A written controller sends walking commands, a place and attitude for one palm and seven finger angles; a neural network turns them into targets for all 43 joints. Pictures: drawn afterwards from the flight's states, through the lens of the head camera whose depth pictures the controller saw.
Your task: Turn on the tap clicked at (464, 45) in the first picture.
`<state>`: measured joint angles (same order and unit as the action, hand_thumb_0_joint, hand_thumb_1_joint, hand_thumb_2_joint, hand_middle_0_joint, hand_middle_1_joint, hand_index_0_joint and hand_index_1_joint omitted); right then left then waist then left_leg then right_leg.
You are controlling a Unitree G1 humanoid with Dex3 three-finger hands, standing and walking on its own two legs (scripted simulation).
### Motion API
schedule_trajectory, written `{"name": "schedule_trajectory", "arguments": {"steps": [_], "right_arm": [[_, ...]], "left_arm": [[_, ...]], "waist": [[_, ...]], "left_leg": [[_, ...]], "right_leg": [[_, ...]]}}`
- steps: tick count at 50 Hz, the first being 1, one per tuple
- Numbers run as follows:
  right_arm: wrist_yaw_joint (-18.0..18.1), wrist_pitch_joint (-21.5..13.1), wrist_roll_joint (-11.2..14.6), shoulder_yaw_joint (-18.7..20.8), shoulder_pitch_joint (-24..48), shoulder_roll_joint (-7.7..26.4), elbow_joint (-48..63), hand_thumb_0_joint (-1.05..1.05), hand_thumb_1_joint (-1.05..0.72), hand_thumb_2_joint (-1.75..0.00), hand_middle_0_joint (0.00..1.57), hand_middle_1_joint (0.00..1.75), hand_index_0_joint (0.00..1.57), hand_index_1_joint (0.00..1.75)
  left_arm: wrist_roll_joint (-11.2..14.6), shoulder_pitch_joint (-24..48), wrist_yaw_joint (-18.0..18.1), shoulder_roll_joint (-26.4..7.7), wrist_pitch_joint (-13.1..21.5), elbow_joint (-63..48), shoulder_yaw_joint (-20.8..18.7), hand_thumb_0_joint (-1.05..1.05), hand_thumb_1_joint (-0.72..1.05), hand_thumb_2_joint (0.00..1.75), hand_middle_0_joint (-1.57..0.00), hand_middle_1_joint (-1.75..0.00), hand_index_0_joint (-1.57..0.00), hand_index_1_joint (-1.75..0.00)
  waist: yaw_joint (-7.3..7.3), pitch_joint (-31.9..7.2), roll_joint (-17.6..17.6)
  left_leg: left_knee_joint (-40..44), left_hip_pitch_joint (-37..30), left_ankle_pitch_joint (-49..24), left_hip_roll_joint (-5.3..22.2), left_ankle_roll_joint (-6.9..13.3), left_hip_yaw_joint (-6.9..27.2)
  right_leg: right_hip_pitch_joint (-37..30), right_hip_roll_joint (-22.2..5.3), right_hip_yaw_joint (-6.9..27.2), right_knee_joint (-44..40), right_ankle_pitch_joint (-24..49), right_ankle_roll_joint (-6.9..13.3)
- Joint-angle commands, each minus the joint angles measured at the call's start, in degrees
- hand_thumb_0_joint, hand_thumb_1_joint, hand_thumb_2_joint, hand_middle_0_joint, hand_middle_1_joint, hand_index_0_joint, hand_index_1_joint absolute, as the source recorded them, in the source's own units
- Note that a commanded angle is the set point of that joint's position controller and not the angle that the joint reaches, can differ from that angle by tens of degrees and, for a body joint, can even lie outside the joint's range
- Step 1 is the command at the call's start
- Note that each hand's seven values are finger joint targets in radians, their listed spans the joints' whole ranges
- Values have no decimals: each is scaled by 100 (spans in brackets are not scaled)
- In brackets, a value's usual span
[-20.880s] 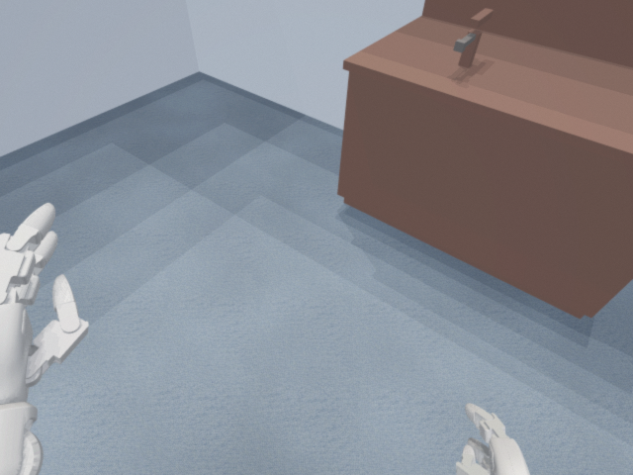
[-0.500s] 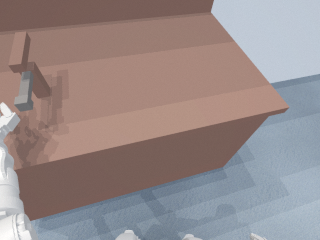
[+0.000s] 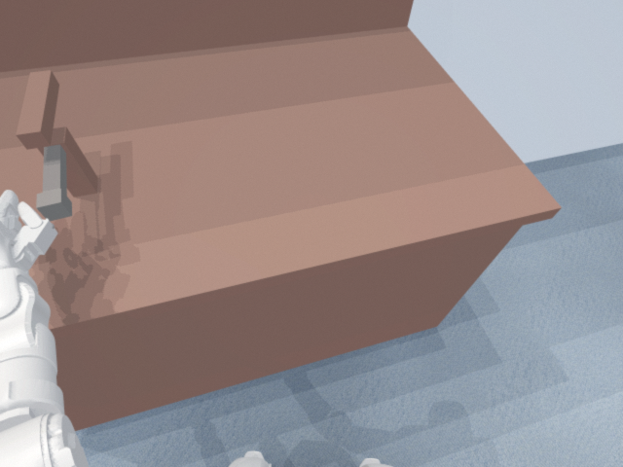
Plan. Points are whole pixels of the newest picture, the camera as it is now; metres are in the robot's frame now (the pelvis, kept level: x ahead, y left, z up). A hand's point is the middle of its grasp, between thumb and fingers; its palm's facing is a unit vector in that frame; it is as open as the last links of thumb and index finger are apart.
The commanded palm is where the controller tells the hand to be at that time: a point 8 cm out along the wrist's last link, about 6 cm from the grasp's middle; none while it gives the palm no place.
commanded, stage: push the lever round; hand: left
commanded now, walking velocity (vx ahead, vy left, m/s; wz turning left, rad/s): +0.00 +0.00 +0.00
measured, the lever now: (54, 205) +0.42 +0.34 +0.08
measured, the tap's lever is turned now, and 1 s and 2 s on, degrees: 4 32 61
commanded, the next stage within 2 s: none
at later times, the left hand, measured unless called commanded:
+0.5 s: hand (87, 215) +0.41 +0.30 +0.08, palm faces +0.63 -0.77 -0.06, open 7.7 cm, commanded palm +0.36 +0.32 +0.08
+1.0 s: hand (107, 205) +0.42 +0.28 +0.07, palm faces +0.73 -0.68 -0.07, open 7.8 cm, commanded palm +0.38 +0.30 +0.08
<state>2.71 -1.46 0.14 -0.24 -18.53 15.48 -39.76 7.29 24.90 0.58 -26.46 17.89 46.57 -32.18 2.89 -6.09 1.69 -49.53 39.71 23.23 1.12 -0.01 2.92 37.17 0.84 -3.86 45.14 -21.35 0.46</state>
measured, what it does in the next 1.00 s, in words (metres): stands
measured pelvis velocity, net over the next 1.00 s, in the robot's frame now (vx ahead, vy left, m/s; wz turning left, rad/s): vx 0.00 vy -0.01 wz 0.01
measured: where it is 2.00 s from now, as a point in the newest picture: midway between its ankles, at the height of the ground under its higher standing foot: outside the picture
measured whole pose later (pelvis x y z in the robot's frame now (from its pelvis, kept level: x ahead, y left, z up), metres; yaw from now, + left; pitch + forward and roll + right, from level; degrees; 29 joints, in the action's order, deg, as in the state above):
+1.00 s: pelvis +0.00 -0.01 +0.00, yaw +1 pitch +14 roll -2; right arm 0.9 0.1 -2.7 0.8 -17.2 14.1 -42.6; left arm -1.9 33.8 28.5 -16.6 17.9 50.7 -27.5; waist 4.5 -7.2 1.9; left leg -49.8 40.4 23.0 0.8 -0.5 3.5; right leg 38.0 0.6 -4.4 46.2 -21.8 0.9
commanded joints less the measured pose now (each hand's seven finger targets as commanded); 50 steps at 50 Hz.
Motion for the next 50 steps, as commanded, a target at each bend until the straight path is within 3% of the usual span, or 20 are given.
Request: {"name": "schedule_trajectory", "arguments": {"steps": [1, 2, 8, 10, 14, 18, 21, 23, 26, 28, 31, 32, 35, 36, 37, 39, 45, 47, 48, 50], "right_arm": [[83, -167, -34, 348, -293, 950, 440, 0, -90, -90, 20, 30, 20, 30], [73, -168, -30, 347, -271, 923, 452, 0, -90, -90, 20, 30, 20, 30], [50, -148, -66, 323, -212, 875, 438, 0, -90, -90, 20, 30, 20, 30], [42, -167, -71, 323, -176, 856, 419, 0, -90, -90, 20, 30, 20, 30], [47, -147, -103, 321, -171, 867, 369, 0, -90, -90, 20, 30, 20, 30], [5, -138, -143, 328, -150, 814, 368, 0, -90, -90, 20, 30, 20, 30], [-16, -98, -169, 323, -152, 819, 332, 0, -90, -90, 20, 30, 20, 30], [-38, -101, -170, 331, -126, 783, 346, 0, -90, -90, 20, 30, 20, 30], [-43, -68, -197, 338, -123, 803, 320, 0, -90, -90, 20, 30, 20, 30], [-74, -63, -196, 339, -106, 760, 332, 0, -90, -90, 20, 30, 20, 30], [-78, -44, -218, 358, -94, 757, 332, 0, -90, -90, 20, 30, 20, 30], [-90, -45, -221, 354, -113, 738, 324, 0, -90, -90, 20, 30, 20, 30], [-93, -31, -233, 373, -112, 745, 315, 0, -90, -90, 20, 30, 20, 30], [-84, -23, -243, 383, -110, 748, 307, 0, -90, -90, 20, 30, 20, 30], [-92, -21, -239, 379, -116, 724, 290, 0, -90, -90, 20, 30, 20, 30], [-101, -12, -253, 393, -135, 731, 265, 0, -90, -90, 20, 30, 20, 30], [-110, 18, -273, 392, -128, 714, 232, 0, -90, -90, 20, 30, 20, 30], [-113, 14, -296, 402, -156, 698, 177, 0, -90, -90, 20, 30, 20, 30], [-125, -2, -308, 415, -171, 694, 158, 0, -90, -90, 20, 30, 20, 30], [-140, -5, -337, 425, -183, 718, 152, 0, -90, -90, 20, 30, 20, 30]], "left_arm": [[-25, 1994, 268, -1609, 421, -1157, -77, 0, 90, 90, -15, -15, -15, -15], [-54, 2109, 322, -1500, 432, -1223, 39, 0, 90, 90, -15, -15, -15, -15], [-256, 2406, 676, -1227, 420, -1353, 333, 0, 90, 90, -15, -15, -15, -15], [-251, 2575, 794, -967, 427, -1393, 534, 0, 90, 90, -15, -15, -15, -15], [-319, 2579, 1082, -1068, 405, -1246, 374, 0, 90, 90, -15, -15, -15, -15], [-480, 2760, 1370, -874, 456, -1524, 528, 0, 90, 90, -15, -15, -15, -15], [-559, 2480, 1590, -980, 408, -1322, 339, 0, 90, 90, -15, -15, -15, -15], [-571, 2675, 1711, -683, 408, -1341, 556, 0, 90, 90, -15, -15, -15, -15], [-629, 2546, 1902, -860, 407, -1274, 323, 0, 90, 90, -15, -15, -15, -15], [-665, 2546, 2009, -701, 373, -1181, 420, 0, 90, 90, -15, -15, -15, -15], [-785, 2674, 2168, -718, 403, -1317, 399, 0, 90, 90, -15, -15, -15, -15], [-794, 2701, 2204, -561, 390, -1275, 529, 0, 90, 90, -15, -15, -15, -15], [-799, 2735, 2312, -620, 400, -1225, 437, 0, 90, 90, -15, -15, -15, -15], [-832, 2686, 2362, -672, 411, -1256, 345, 0, 90, 90, -15, -15, -15, -15], [-834, 2751, 2391, -515, 399, -1168, 473, 0, 90, 90, -15, -15, -15, -15], [-852, 2787, 2464, -580, 410, -1109, 396, 0, 90, 90, -15, -15, -15, -15], [-993, 3143, 2675, -420, 393, -957, 550, 0, 90, 90, -15, -15, -15, -15], [-1071, 3474, 2799, -294, 425, -1011, 666, 0, 90, 90, -15, -15, -15, -15], [-1070, 3436, 2860, -156, 414, -870, 735, 0, 90, 90, -15, -15, -15, -15], [-1086, 3375, 2998, -252, 415, -743, 591, 0, 90, 90, -15, -15, -15, -15]], "waist": [[100, -1567, 259], [122, -1637, 451], [165, -1681, 644], [234, -1641, 545], [203, -1691, 309], [160, -1968, 710], [109, -1872, 439], [171, -1825, 344], [91, -1849, 357], [129, -1815, 273], [109, -1856, 479], [162, -1877, 353], [158, -1872, 162], [111, -1936, 345], [182, -1867, 304], [175, -1886, 174], [260, -1799, 323], [332, -1871, 546], [345, -1869, 414], [316, -1958, 228]], "left_leg": [[679, -948, -1372, -114, 142, 46], [691, -1002, -1381, -120, 116, 49], [692, -1170, -1413, -107, 73, 111], [700, -1219, -1290, -109, 74, 130], [706, -1074, -1237, -113, 71, 159], [685, -1403, -1589, -109, 7, 169], [653, -1211, -1649, -101, 30, 153], [664, -1190, -1611, -112, 31, 126], [658, -1100, -1634, -120, 35, 108], [649, -1025, -1527, -141, 66, 53], [648, -1079, -1597, -140, 66, 37], [647, -1080, -1588, -141, 70, 32], [640, -946, -1476, -156, 95, -9], [617, -997, -1588, -157, 97, -21], [621, -993, -1516, -157, 92, -18], [608, -938, -1500, -158, 105, -36], [618, -920, -1343, -171, 109, -26], [602, -1118, -1444, -156, 86, 10], [587, -1082, -1378, -157, 86, 19], [582, -1002, -1352, -154, 88, 32]], "right_leg": [[-777, 123, 205, -514, 1249, 53], [-747, 111, 199, -472, 1231, 58], [-599, 107, 177, -454, 1139, 89], [-516, 112, 167, -494, 1045, 81], [-612, 102, 155, -479, 1054, 77], [-590, 92, 136, -410, 1195, 105], [-728, 105, 132, -418, 1309, 107], [-722, 101, 129, -427, 1336, 89], [-842, 97, 148, -426, 1385, 98], [-873, 92, 156, -452, 1411, 76], [-892, 83, 180, -447, 1460, 95], [-891, 87, 158, -441, 1470, 82], [-1002, 78, 186, -475, 1501, 66], [-1026, 76, 210, -463, 1576, 79], [-950, 75, 189, -467, 1520, 66], [-994, 73, 201, -474, 1552, 59], [-833, 57, 200, -498, 1389, 62], [-670, 62, 180, -468, 1355, 78], [-622, 75, 167, -474, 1284, 69], [-680, 84, 157, -457, 1269, 62]]}}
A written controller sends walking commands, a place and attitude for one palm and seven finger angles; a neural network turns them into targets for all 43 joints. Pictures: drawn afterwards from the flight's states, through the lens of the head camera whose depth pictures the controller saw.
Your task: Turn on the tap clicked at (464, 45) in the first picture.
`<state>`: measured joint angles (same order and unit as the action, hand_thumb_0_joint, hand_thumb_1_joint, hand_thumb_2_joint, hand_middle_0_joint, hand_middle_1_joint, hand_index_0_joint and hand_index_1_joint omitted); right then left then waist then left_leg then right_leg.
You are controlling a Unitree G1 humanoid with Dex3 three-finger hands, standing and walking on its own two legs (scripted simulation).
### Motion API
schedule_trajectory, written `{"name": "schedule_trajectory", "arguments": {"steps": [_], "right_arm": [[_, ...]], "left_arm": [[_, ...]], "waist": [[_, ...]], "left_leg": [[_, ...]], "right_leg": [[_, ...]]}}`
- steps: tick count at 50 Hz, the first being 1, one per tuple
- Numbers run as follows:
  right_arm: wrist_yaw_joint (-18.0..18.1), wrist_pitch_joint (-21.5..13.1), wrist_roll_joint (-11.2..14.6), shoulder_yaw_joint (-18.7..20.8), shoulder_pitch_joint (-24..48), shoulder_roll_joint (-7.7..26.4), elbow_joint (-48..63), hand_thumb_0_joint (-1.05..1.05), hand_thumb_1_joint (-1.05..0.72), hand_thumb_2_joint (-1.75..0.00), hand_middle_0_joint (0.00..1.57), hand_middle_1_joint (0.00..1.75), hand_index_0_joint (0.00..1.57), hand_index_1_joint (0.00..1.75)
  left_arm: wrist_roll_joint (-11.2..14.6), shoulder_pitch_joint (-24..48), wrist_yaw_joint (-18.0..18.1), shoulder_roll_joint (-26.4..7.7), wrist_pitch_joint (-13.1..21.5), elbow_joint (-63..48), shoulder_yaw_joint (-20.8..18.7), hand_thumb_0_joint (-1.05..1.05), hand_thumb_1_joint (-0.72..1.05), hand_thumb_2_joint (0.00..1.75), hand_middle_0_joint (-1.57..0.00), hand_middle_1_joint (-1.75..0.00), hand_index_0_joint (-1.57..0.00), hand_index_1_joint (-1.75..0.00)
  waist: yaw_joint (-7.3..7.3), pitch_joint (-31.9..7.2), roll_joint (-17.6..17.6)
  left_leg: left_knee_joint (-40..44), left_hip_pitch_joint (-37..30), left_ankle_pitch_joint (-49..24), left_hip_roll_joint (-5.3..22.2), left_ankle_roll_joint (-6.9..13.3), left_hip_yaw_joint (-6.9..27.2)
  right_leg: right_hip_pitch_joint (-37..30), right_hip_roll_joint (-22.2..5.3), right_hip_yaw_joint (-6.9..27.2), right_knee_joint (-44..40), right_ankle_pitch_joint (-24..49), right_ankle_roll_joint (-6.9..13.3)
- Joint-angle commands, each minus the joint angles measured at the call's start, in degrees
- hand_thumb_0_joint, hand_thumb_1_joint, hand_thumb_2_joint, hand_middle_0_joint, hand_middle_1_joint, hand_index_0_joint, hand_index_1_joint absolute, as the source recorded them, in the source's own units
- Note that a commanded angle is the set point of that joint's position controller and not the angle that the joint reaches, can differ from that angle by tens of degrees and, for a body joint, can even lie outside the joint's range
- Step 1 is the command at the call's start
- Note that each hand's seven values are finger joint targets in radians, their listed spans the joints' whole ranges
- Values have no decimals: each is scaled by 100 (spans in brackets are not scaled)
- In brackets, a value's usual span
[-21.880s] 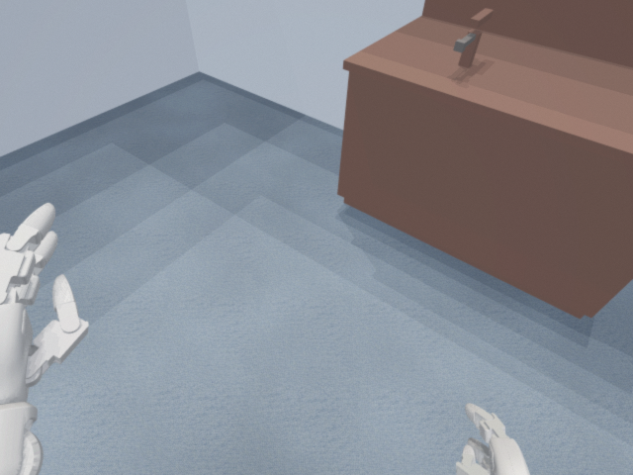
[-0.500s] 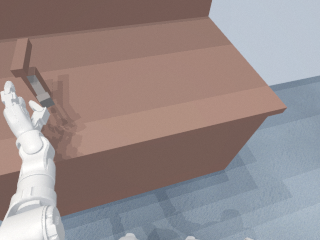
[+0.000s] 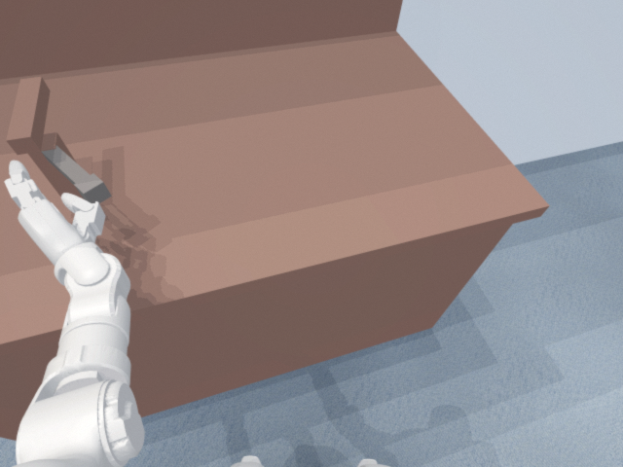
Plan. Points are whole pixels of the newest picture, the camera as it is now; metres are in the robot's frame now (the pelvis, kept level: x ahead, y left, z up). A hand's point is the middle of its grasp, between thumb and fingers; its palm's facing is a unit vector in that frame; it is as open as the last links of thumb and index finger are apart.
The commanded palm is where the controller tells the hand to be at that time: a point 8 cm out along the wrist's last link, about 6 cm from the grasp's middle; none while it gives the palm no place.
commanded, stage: push the lever round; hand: left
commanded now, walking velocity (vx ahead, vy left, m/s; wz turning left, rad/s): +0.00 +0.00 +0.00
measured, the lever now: (93, 190) +0.46 +0.29 +0.08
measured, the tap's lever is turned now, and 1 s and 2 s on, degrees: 32 61 81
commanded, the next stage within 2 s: lift the hand up off the lever in 1.44 s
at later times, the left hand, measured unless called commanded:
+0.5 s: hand (129, 186) +0.47 +0.25 +0.07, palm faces +0.79 -0.60 -0.08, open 7.6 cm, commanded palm +0.42 +0.27 +0.08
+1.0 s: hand (141, 176) +0.49 +0.24 +0.08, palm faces +0.83 -0.54 -0.09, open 7.6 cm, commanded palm +0.43 +0.25 +0.08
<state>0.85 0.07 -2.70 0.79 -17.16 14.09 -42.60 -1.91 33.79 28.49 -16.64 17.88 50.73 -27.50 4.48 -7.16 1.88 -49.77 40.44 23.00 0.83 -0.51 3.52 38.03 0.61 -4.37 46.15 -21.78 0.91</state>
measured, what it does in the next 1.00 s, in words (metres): stands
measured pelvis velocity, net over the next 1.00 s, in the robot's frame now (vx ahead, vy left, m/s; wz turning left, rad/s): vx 0.01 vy -0.01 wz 0.00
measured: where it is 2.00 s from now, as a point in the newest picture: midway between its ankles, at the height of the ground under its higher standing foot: outside the picture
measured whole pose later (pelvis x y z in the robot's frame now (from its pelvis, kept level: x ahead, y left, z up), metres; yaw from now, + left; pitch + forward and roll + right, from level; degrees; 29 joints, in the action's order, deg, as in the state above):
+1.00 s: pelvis +0.01 -0.01 +0.00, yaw +0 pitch +17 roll -2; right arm -3.4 2.1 -6.7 2.1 -19.0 12.7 -44.4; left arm -9.6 48.1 47.2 -15.0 16.2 63.7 -31.7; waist 7.8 -9.2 2.0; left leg -50.2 43.7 23.8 1.4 -1.2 3.9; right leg 41.4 1.2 -4.6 46.8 -22.8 1.6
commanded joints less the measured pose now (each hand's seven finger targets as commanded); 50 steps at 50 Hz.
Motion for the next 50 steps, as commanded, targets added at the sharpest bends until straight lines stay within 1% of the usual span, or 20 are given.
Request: {"name": "schedule_trajectory", "arguments": {"steps": [1, 5, 6, 10, 11, 14, 16, 18, 21, 24, 25, 26, 29, 35, 36, 38, 44, 46, 48, 50], "right_arm": [[55, -137, -68, 316, -334, 868, 409, 0, -90, -90, 20, 30, 20, 30], [17, -126, -94, 324, -364, 832, 402, 0, -90, -90, 20, 30, 20, 30], [23, -99, -115, 327, -403, 860, 371, 0, -90, -90, 20, 30, 20, 30], [-26, -58, -146, 315, -437, 815, 391, 0, -90, -90, 20, 30, 20, 30], [-19, -47, -166, 325, -471, 836, 359, 0, -90, -90, 20, 30, 20, 30], [-66, -42, -198, 342, -520, 807, 377, 0, -90, -90, 20, 30, 20, 30], [-99, -26, -235, 362, -599, 827, 321, 0, -90, -90, 20, 30, 20, 30], [-139, -2, -245, 370, -621, 810, 321, 0, -90, -90, 20, 30, 20, 30], [-149, 36, -267, 398, -678, 848, 275, 0, -90, -90, 20, 30, 20, 30], [-198, 45, -274, 397, -699, 805, 262, 0, -90, -90, 20, 30, 20, 30], [-211, 41, -293, 402, -723, 811, 235, 0, -90, -90, 20, 30, 20, 30], [-215, 56, -311, 414, -743, 828, 213, 0, -90, -90, 20, 30, 20, 30], [-282, 37, -327, 433, -739, 794, 186, 0, -90, -90, 20, 30, 20, 30], [-339, 65, -370, 455, -788, 796, 166, 0, -90, -90, 20, 30, 20, 30], [-328, 88, -383, 459, -817, 820, 121, 0, -90, -90, 20, 30, 20, 30], [-370, 102, -381, 454, -801, 786, 117, 0, -90, -90, 20, 30, 20, 30], [-354, 129, -390, 434, -828, 793, 116, 0, -90, -90, 20, 30, 20, 30], [-344, 134, -408, 445, -836, 797, 98, 0, -90, -90, 20, 30, 20, 30], [-370, 137, -419, 441, -881, 767, 107, 0, -90, -90, 20, 30, 20, 30], [-385, 133, -423, 437, -881, 771, 117, 0, -90, -90, 20, 30, 20, 30]], "left_arm": [[-212, 2539, 277, -1329, 406, -1060, 26, 0, 90, 90, -15, -15, -15, -15], [-343, 2852, 483, -1188, 398, -875, 145, 0, 90, 90, -15, -15, -15, -15], [-417, 2832, 564, -1442, 386, -824, -88, 0, 90, 90, -15, -15, -15, -15], [-525, 3115, 765, -1202, 320, -566, 95, 0, 90, 90, -15, -15, -15, -15], [-557, 3117, 837, -1399, 326, -481, -119, 0, 90, 90, -15, -15, -15, -15], [-588, 3371, 980, -1146, 372, -538, 65, 0, 90, 90, -15, -15, -15, -15], [-643, 3253, 1093, -1276, 382, -416, -128, 0, 90, 90, -15, -15, -15, -15], [-660, 3328, 1162, -1081, 370, -381, 31, 0, 90, 90, -15, -15, -15, -15], [-717, 3315, 1276, -1289, 316, -162, -206, 0, 90, 90, -15, -15, -15, -15], [-757, 3596, 1353, -1023, 313, -230, 33, 0, 90, 90, -15, -15, -15, -15], [-761, 3639, 1391, -1010, 321, -209, 28, 0, 90, 90, -15, -15, -15, -15], [-790, 3634, 1429, -1108, 332, -259, -70, 0, 90, 90, -15, -15, -15, -15], [-766, 3621, 1534, -707, 316, -224, 179, 0, 90, 90, -15, -15, -15, -15], [-792, 3714, 1729, -859, 280, -246, -15, 0, 90, 90, -15, -15, -15, -15], [-839, 3687, 1765, -1037, 255, -152, -168, 0, 90, 90, -15, -15, -15, -15], [-857, 3756, 1790, -841, 214, -76, -27, 0, 90, 90, -15, -15, -15, -15], [-947, 4020, 1870, -1076, 164, 168, -162, 0, 90, 90, -15, -15, -15, -15], [-1009, 4167, 1879, -1185, 218, 0, -218, 0, 90, 90, -15, -15, -15, -15], [-1025, 4153, 1873, -1052, 252, -18, -89, 0, 90, 90, -15, -15, -15, -15], [-998, 4052, 1878, -1082, 243, 78, -142, 0, 90, 90, -15, -15, -15, -15]], "waist": [[148, -1791, 216], [212, -1852, 231], [154, -1894, 299], [257, -1813, 226], [225, -1805, 213], [283, -2033, 279], [202, -2112, 428], [259, -2147, 316], [274, -2111, 92], [329, -2086, 379], [347, -2089, 295], [297, -2132, 512], [361, -2158, 389], [327, -2347, 271], [303, -2281, 321], [350, -2173, 334], [445, -2030, 82], [417, -2178, 422], [412, -2289, 477], [416, -2327, 237]], "left_leg": [[601, -1035, -1344, -129, 146, -26], [567, -971, -1292, -142, 150, -63], [568, -973, -1395, -136, 141, -33], [564, -842, -1251, -139, 148, -65], [558, -814, -1283, -132, 152, -37], [518, -986, -1492, -118, 125, -40], [484, -1049, -1710, -108, 97, -25], [466, -1068, -1797, -99, 94, -42], [442, -896, -1796, -92, 125, -65], [470, -1033, -1809, -87, 98, -77], [469, -1055, -1841, -80, 99, -64], [469, -1144, -1983, -72, 72, -43], [431, -1253, -2097, -53, 58, -44], [411, -1133, -2174, -81, 92, -113], [425, -1103, -2215, -71, 83, -84], [410, -1092, -2138, -81, 103, -121], [423, -759, -1810, -98, 169, -145], [400, -942, -1929, -90, 152, -122], [371, -1107, -2182, -79, 131, -130], [326, -1013, -2143, -88, 157, -149]], "right_leg": [[-774, 101, 216, -568, 1343, 19], [-712, 86, 221, -530, 1307, 2], [-744, 82, 210, -503, 1353, 21], [-642, 80, 201, -522, 1227, -2], [-658, 81, 199, -517, 1236, 10], [-610, 98, 175, -464, 1343, 6], [-599, 113, 160, -424, 1434, 32], [-600, 122, 140, -405, 1494, 21], [-703, 116, 150, -416, 1587, 2], [-578, 117, 132, -440, 1507, 14], [-575, 125, 116, -452, 1514, 15], [-554, 126, 112, -425, 1555, 37], [-466, 152, 70, -440, 1560, 33], [-773, 132, 86, -446, 1839, 11], [-771, 123, 76, -421, 1853, 23], [-684, 120, 68, -458, 1792, 12], [-791, 85, 108, -497, 1777, -30], [-708, 83, 119, -455, 1786, -3], [-696, 99, 88, -443, 1916, 9], [-785, 108, 96, -468, 1993, -16]]}}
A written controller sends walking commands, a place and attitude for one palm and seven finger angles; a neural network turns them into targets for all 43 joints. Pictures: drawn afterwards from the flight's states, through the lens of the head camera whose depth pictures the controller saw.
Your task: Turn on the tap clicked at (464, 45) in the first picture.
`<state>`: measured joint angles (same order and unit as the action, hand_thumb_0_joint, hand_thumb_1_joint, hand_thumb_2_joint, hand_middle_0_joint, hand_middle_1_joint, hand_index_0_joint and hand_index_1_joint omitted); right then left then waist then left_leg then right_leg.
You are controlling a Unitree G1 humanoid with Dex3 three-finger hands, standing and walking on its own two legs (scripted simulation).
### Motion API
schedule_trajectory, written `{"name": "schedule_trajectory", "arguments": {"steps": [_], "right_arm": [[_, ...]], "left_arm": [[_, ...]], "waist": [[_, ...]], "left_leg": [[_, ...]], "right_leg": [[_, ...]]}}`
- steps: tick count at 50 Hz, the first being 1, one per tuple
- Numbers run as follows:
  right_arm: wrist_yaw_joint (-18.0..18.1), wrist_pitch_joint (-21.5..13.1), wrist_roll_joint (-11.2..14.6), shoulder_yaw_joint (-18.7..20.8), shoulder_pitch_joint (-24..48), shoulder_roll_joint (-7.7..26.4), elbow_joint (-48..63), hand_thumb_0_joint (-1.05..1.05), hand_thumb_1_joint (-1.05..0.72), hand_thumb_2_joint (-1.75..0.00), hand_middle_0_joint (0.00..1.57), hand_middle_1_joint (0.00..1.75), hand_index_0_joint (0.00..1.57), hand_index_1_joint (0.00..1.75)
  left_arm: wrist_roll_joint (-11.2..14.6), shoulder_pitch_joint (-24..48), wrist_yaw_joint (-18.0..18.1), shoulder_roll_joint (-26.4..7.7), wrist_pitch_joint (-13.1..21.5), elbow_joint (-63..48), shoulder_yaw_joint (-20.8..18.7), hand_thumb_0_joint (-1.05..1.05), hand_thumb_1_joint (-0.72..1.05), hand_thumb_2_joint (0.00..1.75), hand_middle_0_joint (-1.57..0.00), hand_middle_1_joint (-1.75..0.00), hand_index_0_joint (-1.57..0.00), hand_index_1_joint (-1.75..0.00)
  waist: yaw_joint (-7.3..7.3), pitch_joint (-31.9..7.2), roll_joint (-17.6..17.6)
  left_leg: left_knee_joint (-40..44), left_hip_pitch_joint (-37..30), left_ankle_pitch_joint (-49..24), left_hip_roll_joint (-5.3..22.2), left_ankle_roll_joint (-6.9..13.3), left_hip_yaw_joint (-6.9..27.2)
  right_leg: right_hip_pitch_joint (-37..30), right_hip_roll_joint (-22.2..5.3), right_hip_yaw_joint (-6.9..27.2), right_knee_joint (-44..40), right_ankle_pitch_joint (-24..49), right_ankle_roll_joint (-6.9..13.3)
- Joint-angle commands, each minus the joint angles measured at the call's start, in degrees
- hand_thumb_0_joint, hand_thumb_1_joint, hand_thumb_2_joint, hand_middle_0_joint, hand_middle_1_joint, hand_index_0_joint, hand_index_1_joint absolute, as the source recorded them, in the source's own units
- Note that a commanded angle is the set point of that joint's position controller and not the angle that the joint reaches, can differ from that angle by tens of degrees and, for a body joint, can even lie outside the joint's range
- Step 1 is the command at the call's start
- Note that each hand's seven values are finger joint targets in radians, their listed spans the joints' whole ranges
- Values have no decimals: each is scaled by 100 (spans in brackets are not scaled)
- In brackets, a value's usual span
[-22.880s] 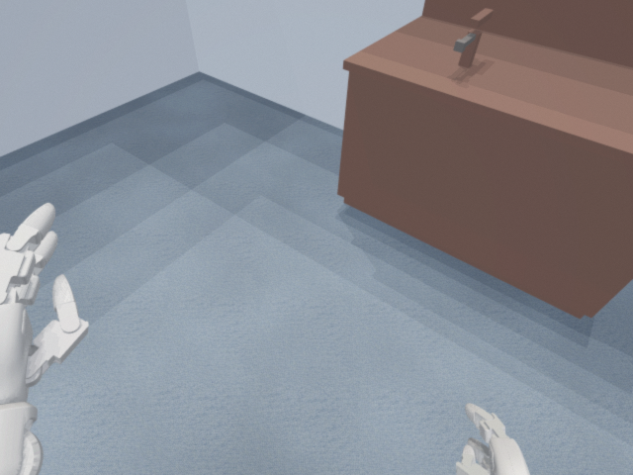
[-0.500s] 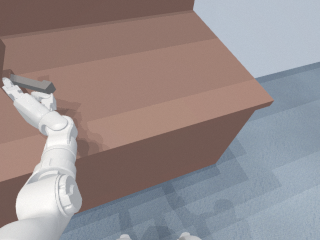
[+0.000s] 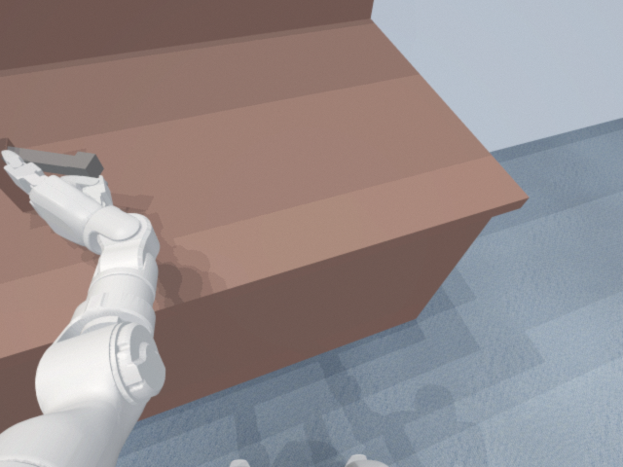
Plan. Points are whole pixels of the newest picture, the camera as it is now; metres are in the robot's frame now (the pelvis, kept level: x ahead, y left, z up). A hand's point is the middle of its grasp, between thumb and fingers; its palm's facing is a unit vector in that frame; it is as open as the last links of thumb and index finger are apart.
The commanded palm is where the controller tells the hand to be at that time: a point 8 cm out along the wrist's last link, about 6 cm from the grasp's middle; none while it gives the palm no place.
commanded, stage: push the lever round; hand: left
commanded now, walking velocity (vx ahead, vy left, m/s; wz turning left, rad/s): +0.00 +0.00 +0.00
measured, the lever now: (86, 167) +0.50 +0.28 +0.08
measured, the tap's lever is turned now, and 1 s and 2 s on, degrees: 61 81 80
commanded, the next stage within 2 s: lift the hand up off the lever in 0.44 s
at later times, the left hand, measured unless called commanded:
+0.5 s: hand (111, 169) +0.50 +0.24 +0.08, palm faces +0.83 -0.55 -0.10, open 7.6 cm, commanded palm +0.45 +0.26 +0.08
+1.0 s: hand (106, 155) +0.51 +0.25 +0.10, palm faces +0.82 -0.56 -0.08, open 7.8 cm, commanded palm +0.44 +0.26 +0.10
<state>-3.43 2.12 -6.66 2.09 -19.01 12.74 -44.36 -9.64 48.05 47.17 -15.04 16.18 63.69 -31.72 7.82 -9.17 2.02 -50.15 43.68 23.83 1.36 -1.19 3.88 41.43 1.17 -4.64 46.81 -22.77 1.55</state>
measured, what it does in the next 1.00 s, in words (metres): stands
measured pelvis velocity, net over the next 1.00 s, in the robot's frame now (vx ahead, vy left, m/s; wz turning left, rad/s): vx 0.01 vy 0.00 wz -0.02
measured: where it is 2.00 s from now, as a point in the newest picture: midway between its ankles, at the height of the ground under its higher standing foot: outside the picture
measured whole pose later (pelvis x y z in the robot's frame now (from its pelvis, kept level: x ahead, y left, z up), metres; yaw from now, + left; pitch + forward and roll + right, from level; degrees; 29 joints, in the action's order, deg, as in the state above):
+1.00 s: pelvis +0.01 +0.00 +0.01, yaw -1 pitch +18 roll -3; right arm -5.0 1.6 -7.0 2.0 -23.0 13.0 -44.8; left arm -9.9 51.3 46.4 -17.8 14.3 64.2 -32.9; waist 9.4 -9.2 2.5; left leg -48.1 42.7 23.8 2.1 -0.9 3.3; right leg 40.2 1.9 -3.9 43.5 -21.7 1.2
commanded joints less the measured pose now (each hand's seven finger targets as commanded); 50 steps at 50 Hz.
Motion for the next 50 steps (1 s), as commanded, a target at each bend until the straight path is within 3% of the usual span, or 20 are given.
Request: {"name": "schedule_trajectory", "arguments": {"steps": [1, 6, 9, 10, 11, 16, 18, 20, 21, 24, 26, 28, 30, 31, 33, 34, 41, 46, 48, 50], "right_arm": [[61, -56, -31, 317, -716, 920, 282, 0, -90, -90, 20, 30, 20, 30], [51, -36, -18, 333, -755, 914, 292, 0, -90, -90, 20, 30, 20, 30], [52, -35, -8, 314, -709, 909, 282, 0, -90, -90, 20, 30, 20, 30], [64, -42, -6, 310, -733, 930, 268, 0, -90, -90, 20, 30, 20, 30], [80, -38, -7, 297, -725, 957, 254, 0, -90, -90, 20, 30, 20, 30], [67, -87, -42, 283, -785, 950, 207, 0, -90, -90, 20, 30, 20, 30], [59, -92, -50, 272, -829, 966, 197, 0, -90, -90, 20, 30, 20, 30], [38, -117, -67, 273, -881, 976, 220, 0, -90, -90, 20, 30, 20, 30], [48, -111, -84, 281, -920, 1001, 205, 0, -90, -90, 20, 30, 20, 30], [4, -122, -92, 272, -984, 979, 187, 0, -90, -90, 20, 30, 20, 30], [8, -99, -92, 280, -1054, 1023, 190, 0, -90, -90, 20, 30, 20, 30], [-12, -103, -77, 264, -1061, 1007, 206, 0, -90, -90, 20, 30, 20, 30], [-14, -107, -69, 269, -1113, 1026, 250, 0, -90, -90, 20, 30, 20, 30], [-8, -101, -79, 271, -1134, 1041, 236, 0, -90, -90, 20, 30, 20, 30], [-46, -107, -68, 271, -1146, 1004, 242, 0, -90, -90, 20, 30, 20, 30], [-48, -107, -72, 285, -1192, 1002, 240, 0, -90, -90, 20, 30, 20, 30], [-64, -133, -53, 298, -1169, 1025, 205, 0, -90, -90, 20, 30, 20, 30], [-84, -133, -65, 319, -1173, 1004, 198, 0, -90, -90, 20, 30, 20, 30], [-109, -120, -43, 332, -1157, 990, 224, 0, -90, -90, 20, 30, 20, 30], [-99, -93, -17, 334, -1129, 987, 262, 0, -90, -90, 20, 30, 20, 30]], "left_arm": [[-231, 2602, 4, -1348, 424, -1240, 178, 0, 90, 90, -15, -15, -15, -15], [-193, 2550, -18, -1285, 440, -1366, 201, 0, 90, 90, -15, -15, -15, -15], [-196, 2747, -39, -1188, 363, -1178, 338, 0, 90, 90, -15, -15, -15, -15], [-204, 2723, -27, -1323, 322, -978, 227, 0, 90, 90, -15, -15, -15, -15], [-229, 2779, -30, -1473, 312, -935, 134, 0, 90, 90, -15, -15, -15, -15], [-306, 3210, 13, -1422, 362, -957, 272, 0, 90, 90, -15, -15, -15, -15], [-317, 3270, 38, -1498, 341, -741, 266, 0, 90, 90, -15, -15, -15, -15], [-318, 3332, 59, -1554, 355, -747, 221, 0, 90, 90, -15, -15, -15, -15], [-331, 3359, 70, -1736, 368, -782, 55, 0, 90, 90, -15, -15, -15, -15], [-343, 3473, 61, -1506, 332, -656, 266, 0, 90, 90, -15, -15, -15, -15], [-365, 3316, 70, -1891, 305, -528, -38, 0, 90, 90, -15, -15, -15, -15], [-356, 3509, 47, -1679, 265, -518, 183, 0, 90, 90, -15, -15, -15, -15], [-359, 3379, 50, -1962, 270, -559, -30, 0, 90, 90, -15, -15, -15, -15], [-360, 3443, 50, -2023, 279, -656, -81, 0, 90, 90, -15, -15, -15, -15], [-341, 3442, 41, -1861, 294, -814, 40, 0, 90, 90, -15, -15, -15, -15], [-341, 3268, 46, -1922, 285, -789, -45, 0, 90, 90, -15, -15, -15, -15], [-273, 3328, -8, -1709, 203, -838, 109, 0, 90, 90, -15, -15, -15, -15], [-259, 3170, -21, -1564, 236, -1242, 191, 0, 90, 90, -15, -15, -15, -15], [-208, 2826, -40, -1548, 183, -1308, 145, 0, 90, 90, -15, -15, -15, -15], [-141, 2592, -87, -1421, 75, -1225, 196, 0, 90, 90, -15, -15, -15, -15]], "waist": [[59, -2147, 306], [37, -2258, 349], [179, -1964, 279], [191, -1810, 23], [172, -1736, 201], [245, -1908, 557], [310, -1912, 336], [280, -2099, 295], [224, -2238, 508], [306, -2192, 504], [225, -2281, 466], [327, -2216, 469], [225, -2325, 373], [205, -2381, 571], [210, -2458, 720], [172, -2486, 505], [242, -2113, 527], [145, -2332, 802], [60, -2372, 771], [68, -2245, 403]], "left_leg": [[356, -1320, -2267, -136, 226, -178], [347, -1450, -2468, -132, 206, -165], [371, -1213, -2108, -142, 243, -213], [396, -1034, -1904, -149, 266, -204], [423, -944, -1790, -154, 269, -201], [411, -1211, -1802, -131, 235, -114], [396, -1099, -1744, -114, 240, -92], [383, -1124, -1794, -119, 236, -98], [342, -1193, -1965, -118, 226, -109], [306, -1260, -2115, -98, 209, -124], [297, -1135, -2116, -91, 217, -114], [308, -1135, -2035, -90, 233, -139], [355, -1097, -2013, -95, 244, -153], [366, -1233, -2154, -85, 225, -133], [346, -1449, -2379, -70, 209, -159], [344, -1424, -2467, -65, 217, -155], [508, -1481, -2339, -57, 216, -116], [504, -1934, -2953, -38, 155, -116], [500, -2037, -3188, -29, 136, -141], [545, -1839, -3106, -55, 175, -203]], "right_leg": [[-1155, 46, 140, -501, 2163, -77], [-1218, 56, 116, -478, 2292, -75], [-1114, 42, 147, -542, 2115, -113], [-1149, 40, 142, -583, 2015, -124], [-1101, 23, 176, -577, 1933, -115], [-734, 59, 131, -533, 1628, -76], [-714, 62, 126, -521, 1570, -92], [-769, 74, 121, -517, 1607, -95], [-785, 69, 141, -469, 1735, -83], [-666, 84, 109, -493, 1789, -92], [-794, 84, 129, -456, 1845, -91], [-712, 87, 133, -507, 1780, -110], [-928, 95, 140, -537, 1808, -108], [-909, 101, 131, -522, 1884, -91], [-876, 117, 120, -550, 1992, -91], [-1008, 127, 105, -551, 2089, -94], [-951, 146, 66, -672, 1926, -83], [-1034, 149, 40, -666, 2229, -59], [-1168, 162, 30, -698, 2366, -56], [-1429, 155, 41, -755, 2551, -83]]}}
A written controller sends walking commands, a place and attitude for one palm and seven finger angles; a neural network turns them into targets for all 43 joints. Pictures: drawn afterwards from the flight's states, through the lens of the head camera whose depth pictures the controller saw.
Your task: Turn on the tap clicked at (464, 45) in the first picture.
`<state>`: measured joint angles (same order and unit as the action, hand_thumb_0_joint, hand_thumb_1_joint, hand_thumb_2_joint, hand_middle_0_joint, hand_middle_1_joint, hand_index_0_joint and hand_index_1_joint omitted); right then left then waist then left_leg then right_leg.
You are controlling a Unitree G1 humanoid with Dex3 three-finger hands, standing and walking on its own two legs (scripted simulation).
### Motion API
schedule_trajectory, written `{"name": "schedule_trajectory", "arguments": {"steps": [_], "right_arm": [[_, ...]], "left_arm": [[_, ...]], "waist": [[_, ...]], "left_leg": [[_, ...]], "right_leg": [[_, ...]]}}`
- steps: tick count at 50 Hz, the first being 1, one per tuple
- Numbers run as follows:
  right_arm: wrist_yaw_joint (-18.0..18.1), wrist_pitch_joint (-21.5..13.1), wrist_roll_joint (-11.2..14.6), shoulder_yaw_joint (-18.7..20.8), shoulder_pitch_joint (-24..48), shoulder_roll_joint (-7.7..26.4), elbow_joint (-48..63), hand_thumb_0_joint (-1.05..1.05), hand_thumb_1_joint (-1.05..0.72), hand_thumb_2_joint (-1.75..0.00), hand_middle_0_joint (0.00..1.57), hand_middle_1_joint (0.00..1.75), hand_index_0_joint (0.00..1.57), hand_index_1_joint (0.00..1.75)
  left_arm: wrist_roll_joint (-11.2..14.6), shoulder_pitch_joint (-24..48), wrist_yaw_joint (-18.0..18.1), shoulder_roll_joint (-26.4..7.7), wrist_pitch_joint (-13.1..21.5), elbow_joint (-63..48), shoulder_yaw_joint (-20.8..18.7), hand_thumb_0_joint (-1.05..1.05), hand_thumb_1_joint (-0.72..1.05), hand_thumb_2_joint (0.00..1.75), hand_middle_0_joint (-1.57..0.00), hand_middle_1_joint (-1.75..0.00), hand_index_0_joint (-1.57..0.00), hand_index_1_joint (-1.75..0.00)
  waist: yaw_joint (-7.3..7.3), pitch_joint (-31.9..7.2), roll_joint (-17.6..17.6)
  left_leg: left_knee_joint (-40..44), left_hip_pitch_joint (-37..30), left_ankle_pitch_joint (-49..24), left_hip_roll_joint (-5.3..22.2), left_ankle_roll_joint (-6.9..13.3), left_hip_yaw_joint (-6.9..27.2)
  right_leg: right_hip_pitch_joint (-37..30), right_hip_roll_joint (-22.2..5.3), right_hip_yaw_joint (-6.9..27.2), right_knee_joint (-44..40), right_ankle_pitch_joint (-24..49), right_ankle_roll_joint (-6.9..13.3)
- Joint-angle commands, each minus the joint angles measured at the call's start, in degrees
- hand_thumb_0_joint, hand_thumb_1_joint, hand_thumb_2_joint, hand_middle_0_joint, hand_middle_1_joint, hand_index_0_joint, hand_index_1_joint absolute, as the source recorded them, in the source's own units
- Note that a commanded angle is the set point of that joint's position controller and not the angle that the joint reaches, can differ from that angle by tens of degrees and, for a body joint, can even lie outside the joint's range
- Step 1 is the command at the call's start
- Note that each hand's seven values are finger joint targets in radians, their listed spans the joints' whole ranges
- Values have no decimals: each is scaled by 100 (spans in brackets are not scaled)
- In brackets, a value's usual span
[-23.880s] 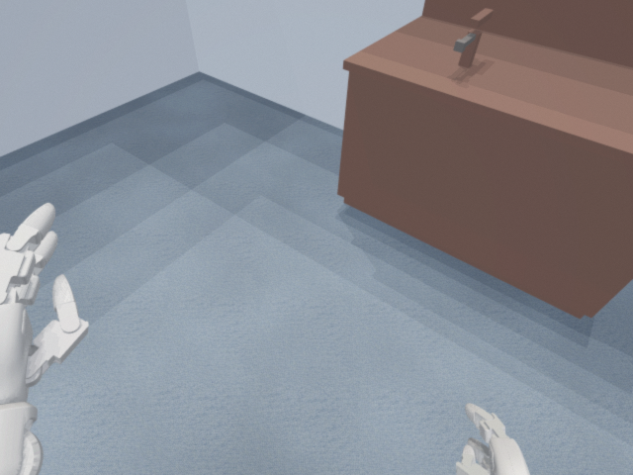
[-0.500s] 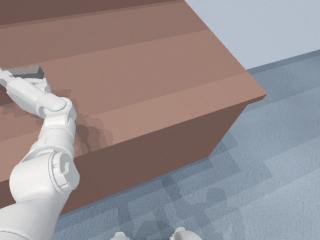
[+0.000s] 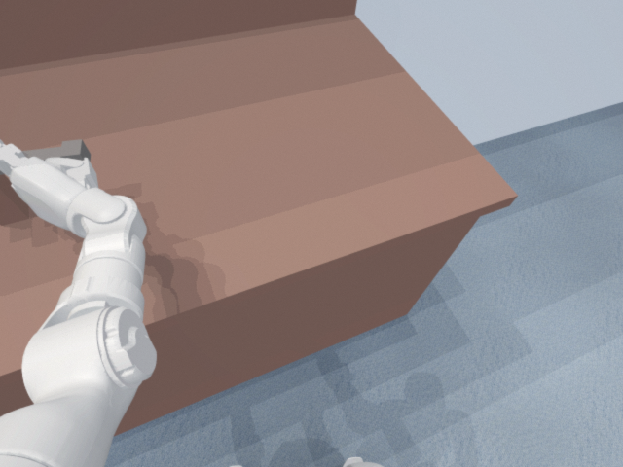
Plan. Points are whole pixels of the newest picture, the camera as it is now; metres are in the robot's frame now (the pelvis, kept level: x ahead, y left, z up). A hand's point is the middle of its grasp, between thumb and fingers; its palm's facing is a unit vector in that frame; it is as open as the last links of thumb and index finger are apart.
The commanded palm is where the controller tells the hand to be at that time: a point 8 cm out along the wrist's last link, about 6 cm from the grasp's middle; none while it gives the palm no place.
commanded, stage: lift the hand up off the lever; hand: left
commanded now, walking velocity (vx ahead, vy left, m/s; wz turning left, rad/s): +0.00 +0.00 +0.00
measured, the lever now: (75, 155) +0.53 +0.28 +0.08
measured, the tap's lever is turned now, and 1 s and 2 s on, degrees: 81 80 80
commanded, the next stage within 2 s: draw the hand back beside the body in 1.94 s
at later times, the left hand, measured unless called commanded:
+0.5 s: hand (74, 165) +0.47 +0.25 +0.11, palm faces +0.84 -0.54 -0.07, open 7.8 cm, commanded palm +0.41 +0.26 +0.11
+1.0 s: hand (78, 152) +0.48 +0.24 +0.13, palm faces +0.83 -0.56 -0.07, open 7.8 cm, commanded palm +0.41 +0.26 +0.13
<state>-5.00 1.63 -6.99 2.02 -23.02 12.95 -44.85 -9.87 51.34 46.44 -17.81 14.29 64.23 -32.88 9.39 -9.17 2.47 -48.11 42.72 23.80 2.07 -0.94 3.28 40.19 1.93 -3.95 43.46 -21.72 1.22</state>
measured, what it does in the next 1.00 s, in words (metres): stands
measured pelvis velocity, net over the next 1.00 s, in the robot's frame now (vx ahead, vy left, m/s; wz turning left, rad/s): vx -0.01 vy -0.01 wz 0.01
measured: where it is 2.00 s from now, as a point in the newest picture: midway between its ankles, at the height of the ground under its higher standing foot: outside the picture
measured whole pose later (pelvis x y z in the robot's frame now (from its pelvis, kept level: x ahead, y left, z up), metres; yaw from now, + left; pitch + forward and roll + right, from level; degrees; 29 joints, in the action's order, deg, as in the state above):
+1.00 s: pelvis -0.01 -0.01 +0.01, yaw +1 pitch +14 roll -1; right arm -2.4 1.6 -5.7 2.1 -19.3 13.2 -44.8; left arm -8.4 51.6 45.7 -15.4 8.5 60.5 -31.0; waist 7.5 -7.7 2.7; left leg -42.8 35.9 20.9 1.3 -1.1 3.0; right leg 34.2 1.2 -3.7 40.1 -19.9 1.5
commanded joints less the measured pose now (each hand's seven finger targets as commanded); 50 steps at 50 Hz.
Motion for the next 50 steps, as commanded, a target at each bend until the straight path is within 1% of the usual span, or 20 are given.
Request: {"name": "schedule_trajectory", "arguments": {"steps": [1, 2, 4, 6, 9, 11, 13, 15, 19, 21, 25, 27, 31, 33, 34, 40, 41, 45, 46, 50], "right_arm": [[81, -22, 22, 338, -730, 986, 305, 0, -90, -90, 20, 30, 20, 30], [84, -9, 45, 331, -685, 963, 313, 0, -90, -90, 20, 30, 20, 30], [99, -15, 62, 342, -631, 957, 361, 0, -90, -90, 20, 30, 20, 30], [120, -32, 47, 354, -578, 939, 337, 0, -90, -90, 20, 30, 20, 30], [101, -41, 38, 347, -477, 915, 279, 0, -90, -90, 20, 30, 20, 30], [115, -46, 19, 341, -416, 930, 273, 0, -90, -90, 20, 30, 20, 30], [141, -44, 43, 356, -388, 920, 322, 0, -90, -90, 20, 30, 20, 30], [174, -33, 51, 339, -336, 884, 337, 0, -90, -90, 20, 30, 20, 30], [223, -3, 63, 317, -264, 896, 359, 0, -90, -90, 20, 30, 20, 30], [253, 2, 75, 319, -280, 909, 388, 0, -90, -90, 20, 30, 20, 30], [261, 2, 111, 311, -268, 891, 431, 0, -90, -90, 20, 30, 20, 30], [260, 6, 143, 318, -220, 880, 440, 0, -90, -90, 20, 30, 20, 30], [278, -20, 165, 325, -161, 905, 394, 0, -90, -90, 20, 30, 20, 30], [276, -47, 171, 300, -112, 889, 355, 0, -90, -90, 20, 30, 20, 30], [284, -63, 162, 307, -112, 905, 337, 0, -90, -90, 20, 30, 20, 30], [303, -140, 113, 285, -19, 884, 299, 0, -90, -90, 20, 30, 20, 30], [318, -130, 100, 287, -60, 909, 273, 0, -90, -90, 20, 30, 20, 30], [328, -114, 106, 280, -102, 900, 342, 0, -90, -90, 20, 30, 20, 30], [331, -105, 107, 289, -97, 907, 347, 0, -90, -90, 20, 30, 20, 30], [299, -107, 136, 296, -154, 883, 412, 0, -90, -90, 20, 30, 20, 30]], "left_arm": [[-104, 2193, -29, -1252, 215, -1240, 191, 0, 90, 90, -15, -15, -15, -15], [-67, 2248, -67, -1062, 175, -1256, 352, 0, 90, 90, -15, -15, -15, -15], [-44, 2219, -65, -1117, 166, -1460, 294, 0, 90, 90, -15, -15, -15, -15], [-38, 2369, -19, -1069, 230, -1801, 305, 0, 90, 90, -15, -15, -15, -15], [-75, 2325, -17, -741, 191, -1588, 567, 0, 90, 90, -15, -15, -15, -15], [-103, 2502, -21, -720, 165, -1681, 591, 0, 90, 90, -15, -15, -15, -15], [-88, 2497, 1, -954, 197, -1921, 440, 0, 90, 90, -15, -15, -15, -15], [-51, 2377, 6, -878, 140, -1765, 450, 0, 90, 90, -15, -15, -15, -15], [-70, 2459, -33, -964, 23, -1596, 419, 0, 90, 90, -15, -15, -15, -15], [-61, 2279, -41, -1226, -3, -1672, 169, 0, 90, 90, -15, -15, -15, -15], [-15, 2126, -114, -1038, -73, -1626, 344, 0, 90, 90, -15, -15, -15, -15], [10, 2131, -155, -884, -87, -1778, 477, 0, 90, 90, -15, -15, -15, -15], [78, 2122, -190, -820, -140, -1803, 518, 0, 90, 90, -15, -15, -15, -15], [99, 2338, -184, -618, -171, -1653, 708, 0, 90, 90, -15, -15, -15, -15], [87, 2454, -164, -702, -150, -1670, 659, 0, 90, 90, -15, -15, -15, -15], [-15, 2809, -23, -837, -80, -1698, 633, 0, 90, 90, -15, -15, -15, -15], [-69, 2818, 6, -1154, -74, -1666, 370, 0, 90, 90, -15, -15, -15, -15], [-81, 2755, 12, -1203, -193, -1502, 381, 0, 90, 90, -15, -15, -15, -15], [-84, 2710, 1, -1217, -200, -1581, 330, 0, 90, 90, -15, -15, -15, -15], [18, 2403, -41, -1044, -300, -1717, 416, 0, 90, 90, -15, -15, -15, -15]], "waist": [[-123, -2154, 438], [-70, -2025, 396], [-136, -2053, 278], [-132, -2096, 516], [-57, -1803, 343], [-55, -1759, 497], [-128, -2114, 441], [-136, -2002, 184], [-126, -1865, 124], [-259, -2032, 240], [-227, -1942, -50], [-239, -1917, 242], [-228, -1664, 199], [-133, -1426, 117], [-121, -1460, -20], [-120, -1613, 185], [-194, -1669, 244], [-192, -1851, 29], [-259, -1917, 258], [-295, -2066, 145]], "left_leg": [[389, -1698, -3119, -127, 144, -111], [431, -1705, -3034, -130, 153, -135], [482, -1706, -2959, -145, 172, -142], [479, -1942, -3169, -120, 147, -90], [495, -1882, -3034, -121, 130, -81], [528, -1928, -2936, -136, 134, -81], [520, -1991, -2945, -163, 135, -96], [540, -1794, -2794, -185, 162, -143], [617, -1608, -2494, -219, 202, -187], [629, -1671, -2643, -226, 203, -194], [664, -1611, -2587, -227, 227, -231], [713, -1783, -2670, -221, 203, -212], [815, -1764, -2462, -223, 208, -177], [869, -1710, -2177, -230, 213, -164], [886, -1677, -2070, -238, 230, -150], [885, -1678, -1869, -269, 229, -155], [905, -1679, -1910, -254, 205, -98], [893, -1611, -2030, -253, 227, -178], [900, -1717, -2168, -249, 203, -173], [878, -1882, -2562, -223, 205, -236]], "right_leg": [[-1334, 61, -31, -399, 2457, -37], [-1323, 51, -28, -457, 2429, -54], [-1449, 57, -28, -489, 2418, -49], [-1360, 52, -33, -471, 2445, -39], [-1200, 53, -69, -492, 2263, -41], [-1138, 37, -56, -504, 2191, -26], [-1365, 32, -21, -474, 2289, -27], [-1515, 20, -24, -490, 2375, -45], [-1602, -17, 7, -534, 2329, -68], [-1757, -23, 27, -526, 2461, -48], [-1887, -21, 21, -606, 2561, -79], [-1816, -18, 15, -634, 2485, -52], [-1802, -17, 6, -743, 2319, -40], [-1625, -15, -19, -796, 2036, -48], [-1658, -18, -8, -809, 1986, -52], [-1555, -25, 22, -775, 1767, -43], [-1567, -29, 1, -727, 1742, -22], [-1777, -35, 27, -736, 1955, -59], [-1776, -32, 25, -707, 2022, -38], [-1970, -11, 10, -760, 2367, -52]]}}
